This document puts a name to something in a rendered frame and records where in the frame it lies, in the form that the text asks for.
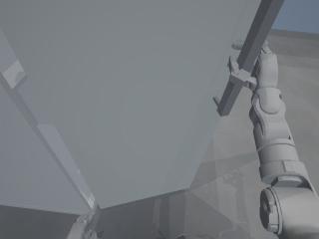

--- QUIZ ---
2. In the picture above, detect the robot right hand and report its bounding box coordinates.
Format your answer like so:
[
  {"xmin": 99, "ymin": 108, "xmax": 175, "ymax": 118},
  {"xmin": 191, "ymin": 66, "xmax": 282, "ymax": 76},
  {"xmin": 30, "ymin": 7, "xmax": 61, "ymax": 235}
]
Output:
[{"xmin": 227, "ymin": 38, "xmax": 279, "ymax": 94}]

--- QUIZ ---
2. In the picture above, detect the handle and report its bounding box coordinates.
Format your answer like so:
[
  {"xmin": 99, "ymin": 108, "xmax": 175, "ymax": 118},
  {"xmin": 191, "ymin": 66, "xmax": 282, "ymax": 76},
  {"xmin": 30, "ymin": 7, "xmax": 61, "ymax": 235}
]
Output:
[{"xmin": 213, "ymin": 0, "xmax": 285, "ymax": 117}]

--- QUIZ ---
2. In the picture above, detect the right robot upper arm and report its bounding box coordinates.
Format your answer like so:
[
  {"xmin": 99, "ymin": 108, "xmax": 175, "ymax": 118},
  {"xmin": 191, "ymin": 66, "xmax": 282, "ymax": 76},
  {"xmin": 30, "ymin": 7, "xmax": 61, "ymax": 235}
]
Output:
[{"xmin": 259, "ymin": 186, "xmax": 319, "ymax": 239}]

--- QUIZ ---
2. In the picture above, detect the robot left hand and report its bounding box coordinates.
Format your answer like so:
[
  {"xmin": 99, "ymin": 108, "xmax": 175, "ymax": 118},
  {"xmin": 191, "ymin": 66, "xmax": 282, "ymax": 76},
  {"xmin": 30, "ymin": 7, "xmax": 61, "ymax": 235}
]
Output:
[{"xmin": 66, "ymin": 211, "xmax": 100, "ymax": 239}]

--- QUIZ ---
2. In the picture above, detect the fridge door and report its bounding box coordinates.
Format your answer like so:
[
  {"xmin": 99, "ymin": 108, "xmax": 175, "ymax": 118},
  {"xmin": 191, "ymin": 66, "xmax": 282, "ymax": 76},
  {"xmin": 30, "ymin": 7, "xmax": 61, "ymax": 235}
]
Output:
[{"xmin": 0, "ymin": 0, "xmax": 261, "ymax": 209}]

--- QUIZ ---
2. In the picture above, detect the robot right forearm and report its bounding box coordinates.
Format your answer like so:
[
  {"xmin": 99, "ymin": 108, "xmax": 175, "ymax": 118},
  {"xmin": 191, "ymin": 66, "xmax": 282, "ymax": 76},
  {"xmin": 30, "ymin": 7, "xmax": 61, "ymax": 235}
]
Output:
[{"xmin": 249, "ymin": 87, "xmax": 319, "ymax": 200}]

